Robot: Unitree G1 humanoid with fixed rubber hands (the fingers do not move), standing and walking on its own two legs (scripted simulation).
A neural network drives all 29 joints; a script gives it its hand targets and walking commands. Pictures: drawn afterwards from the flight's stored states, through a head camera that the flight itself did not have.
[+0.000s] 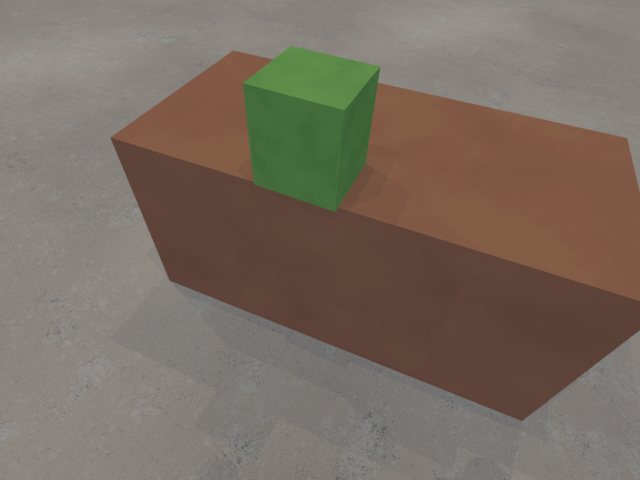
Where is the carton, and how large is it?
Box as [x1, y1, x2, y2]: [243, 46, 379, 211]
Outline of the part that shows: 290,46 243,83 254,184 334,211 365,162 379,66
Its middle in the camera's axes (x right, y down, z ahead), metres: -0.01 -0.24 +0.87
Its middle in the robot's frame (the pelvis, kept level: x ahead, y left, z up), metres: +0.82 +0.04 -0.01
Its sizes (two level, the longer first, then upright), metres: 0.210 0.200 0.250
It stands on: a pedestal, 0.64 m high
